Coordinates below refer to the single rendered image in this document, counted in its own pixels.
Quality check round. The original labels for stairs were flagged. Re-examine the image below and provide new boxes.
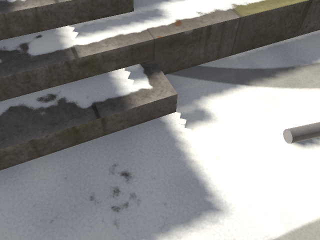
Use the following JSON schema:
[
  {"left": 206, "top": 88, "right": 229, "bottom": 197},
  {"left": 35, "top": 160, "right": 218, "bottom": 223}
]
[{"left": 0, "top": 0, "right": 178, "bottom": 171}]

